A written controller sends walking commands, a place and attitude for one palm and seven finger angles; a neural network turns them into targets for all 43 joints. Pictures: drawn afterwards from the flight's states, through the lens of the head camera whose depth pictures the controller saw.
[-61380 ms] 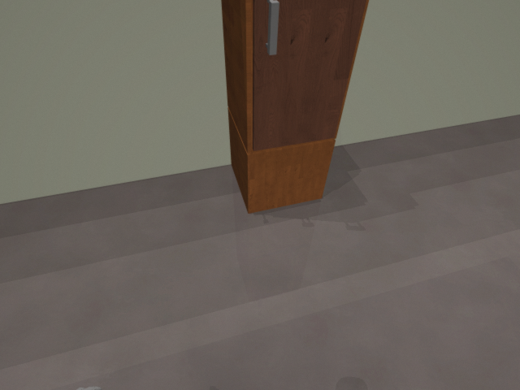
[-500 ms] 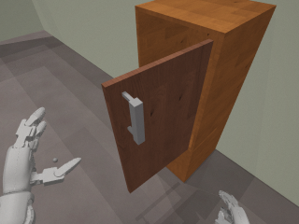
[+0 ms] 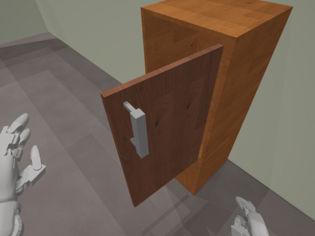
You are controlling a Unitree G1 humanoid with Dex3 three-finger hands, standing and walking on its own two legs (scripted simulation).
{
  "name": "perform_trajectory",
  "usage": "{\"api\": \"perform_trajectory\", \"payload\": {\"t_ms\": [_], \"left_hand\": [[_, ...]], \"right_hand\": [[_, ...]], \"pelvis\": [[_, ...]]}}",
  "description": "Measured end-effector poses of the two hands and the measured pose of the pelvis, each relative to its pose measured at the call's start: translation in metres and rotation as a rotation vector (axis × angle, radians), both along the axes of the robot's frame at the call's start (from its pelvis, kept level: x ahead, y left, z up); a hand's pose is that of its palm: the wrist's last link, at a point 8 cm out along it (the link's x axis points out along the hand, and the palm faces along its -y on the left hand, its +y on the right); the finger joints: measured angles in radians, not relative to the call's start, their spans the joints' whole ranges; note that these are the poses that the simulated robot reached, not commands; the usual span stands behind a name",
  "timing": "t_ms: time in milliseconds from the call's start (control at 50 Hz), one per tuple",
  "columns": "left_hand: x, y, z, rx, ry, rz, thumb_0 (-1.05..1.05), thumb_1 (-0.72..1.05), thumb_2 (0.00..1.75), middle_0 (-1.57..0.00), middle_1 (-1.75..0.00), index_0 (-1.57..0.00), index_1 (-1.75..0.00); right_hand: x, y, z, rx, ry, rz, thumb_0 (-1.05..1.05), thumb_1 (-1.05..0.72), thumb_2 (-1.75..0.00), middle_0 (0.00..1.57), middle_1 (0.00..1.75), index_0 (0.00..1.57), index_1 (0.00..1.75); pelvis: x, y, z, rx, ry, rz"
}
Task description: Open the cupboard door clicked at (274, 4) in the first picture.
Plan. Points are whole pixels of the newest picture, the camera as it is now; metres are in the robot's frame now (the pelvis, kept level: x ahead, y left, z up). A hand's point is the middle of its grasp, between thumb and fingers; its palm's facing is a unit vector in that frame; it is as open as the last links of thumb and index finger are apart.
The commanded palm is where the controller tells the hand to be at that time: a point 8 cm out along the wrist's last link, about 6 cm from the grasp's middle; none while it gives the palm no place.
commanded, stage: draw the hand back to the body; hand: left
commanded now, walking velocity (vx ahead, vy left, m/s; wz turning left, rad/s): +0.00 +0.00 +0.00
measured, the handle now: (135, 130) +0.32 +0.10 +0.14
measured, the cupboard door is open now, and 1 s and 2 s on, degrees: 84 84 84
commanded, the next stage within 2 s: step back with the hand held close in 0.16 s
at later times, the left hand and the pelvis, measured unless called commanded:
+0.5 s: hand (36, 172) +0.18 +0.27 +0.15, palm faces +0.38 -0.79 -0.48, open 7.4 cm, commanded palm +0.12 +0.31 +0.17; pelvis -0.02 +0.01 +0.00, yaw +0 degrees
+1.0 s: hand out of the picture +0.10 +0.29 +0.15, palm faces +0.43 -0.77 -0.46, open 7.4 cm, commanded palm +0.04 +0.33 +0.17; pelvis -0.10 +0.03 -0.02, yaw +0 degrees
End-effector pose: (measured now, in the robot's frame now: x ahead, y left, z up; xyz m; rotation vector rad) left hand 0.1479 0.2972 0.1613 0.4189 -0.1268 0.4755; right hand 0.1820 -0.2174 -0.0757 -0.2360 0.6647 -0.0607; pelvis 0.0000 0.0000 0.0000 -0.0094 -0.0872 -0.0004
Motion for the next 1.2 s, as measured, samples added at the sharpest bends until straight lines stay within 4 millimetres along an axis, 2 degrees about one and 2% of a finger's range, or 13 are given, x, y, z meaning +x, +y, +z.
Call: {"api": "perform_trajectory", "payload": {"t_ms": [300, 400, 540, 660, 880, 1040, 1120, 1200], "left_hand": [[-0.002, -0.001, 0.004, 0.011, -0.005, -0.009, 0.01, 0.89, 0.89, -0.21, -0.3, -0.21, -0.3], [-0.003, 0.007, 0.017, 0.092, -0.024, -0.029, 0.01, 0.89, 0.89, -0.21, -0.3, -0.21, -0.3], [-0.011, 0.005, 0.004, 0.123, 0.078, -0.104, 0.01, 0.89, 0.89, -0.21, -0.3, -0.21, -0.3], [-0.027, 0.012, 0.002, 0.156, 0.079, -0.125, 0.01, 0.89, 0.89, -0.21, -0.3, -0.22, -0.3], [-0.07, 0.022, 0.006, 0.191, -0.044, -0.102, 0.01, 0.89, 0.89, -0.21, -0.3, -0.22, -0.3], [-0.089, 0.032, 0.004, 0.192, -0.105, -0.091, 0.01, 0.88, 0.89, -0.21, -0.3, -0.22, -0.3], [-0.101, 0.034, 0.01, 0.215, -0.108, -0.075, 0.01, 0.88, 0.89, -0.21, -0.3, -0.22, -0.3], [-0.114, 0.028, 0.01, 0.211, -0.1, -0.074, 0.01, 0.89, 0.89, -0.21, -0.3, -0.21, -0.3]], "right_hand": [[-0.009, 0.003, -0.003, 0.015, 0.017, -0.003, 0.01, -0.9, -0.9, 0.2, 0.3, 0.2, 0.3], [-0.017, 0.001, -0.003, 0.012, 0.04, -0.026, 0.01, -0.9, -0.9, 0.2, 0.3, 0.2, 0.3], [-0.039, -0.009, -0.007, -0.019, 0.079, -0.102, 0.01, -0.9, -0.9, 0.2, 0.3, 0.2, 0.3], [-0.064, -0.009, -0.008, -0.043, 0.092, -0.135, 0.01, -0.9, -0.9, 0.2, 0.3, 0.2, 0.3], [-0.108, 0.006, -0.013, -0.049, 0.065, -0.109, 0.01, -0.9, -0.9, 0.2, 0.3, 0.2, 0.3], [-0.14, 0.014, -0.018, -0.071, 0.078, -0.105, 0.01, -0.9, -0.9, 0.2, 0.3, 0.2, 0.3], [-0.149, 0.019, -0.018, -0.052, 0.083, -0.084, 0.01, -0.9, -0.9, 0.2, 0.3, 0.2, 0.3], [-0.149, 0.019, -0.019, -0.036, 0.082, -0.052, 0.01, -0.9, -0.9, 0.2, 0.3, 0.2, 0.3]], "pelvis": [[-0.003, 0.0, 0.0, -0.001, -0.005, -0.003], [-0.01, 0.002, -0.001, -0.009, 0.039, 0.004], [-0.026, 0.012, -0.003, -0.003, 0.082, -0.011], [-0.046, 0.019, -0.008, 0.002, 0.088, -0.013], [-0.086, 0.026, -0.02, -0.011, 0.085, -0.008], [-0.106, 0.033, -0.024, -0.03, 0.072, 0.004], [-0.112, 0.029, -0.021, -0.035, 0.079, 0.03], [-0.124, 0.023, -0.021, -0.028, 0.11, 0.009]]}}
